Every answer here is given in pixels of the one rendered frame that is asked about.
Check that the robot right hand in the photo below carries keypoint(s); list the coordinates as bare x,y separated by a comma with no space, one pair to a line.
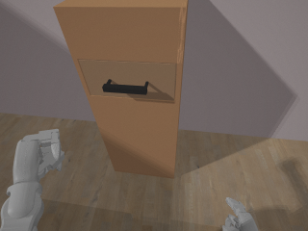
244,220

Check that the left robot forearm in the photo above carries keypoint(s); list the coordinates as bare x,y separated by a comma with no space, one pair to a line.
24,207

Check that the robot left hand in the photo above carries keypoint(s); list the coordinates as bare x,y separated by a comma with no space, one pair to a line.
29,154

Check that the cabinet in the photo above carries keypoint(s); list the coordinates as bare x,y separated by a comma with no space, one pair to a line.
140,134

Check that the drawer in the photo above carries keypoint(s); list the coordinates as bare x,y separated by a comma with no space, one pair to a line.
161,77

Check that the handle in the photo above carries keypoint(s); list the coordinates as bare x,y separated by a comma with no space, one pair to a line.
130,89

